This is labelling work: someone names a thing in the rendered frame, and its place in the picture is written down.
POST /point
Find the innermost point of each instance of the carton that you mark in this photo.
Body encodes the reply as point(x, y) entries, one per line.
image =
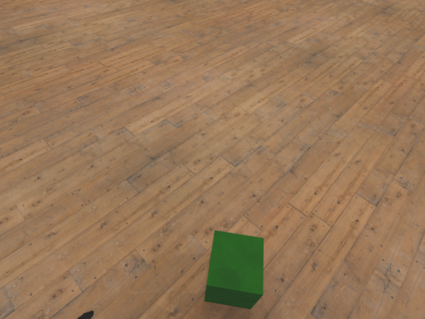
point(236, 270)

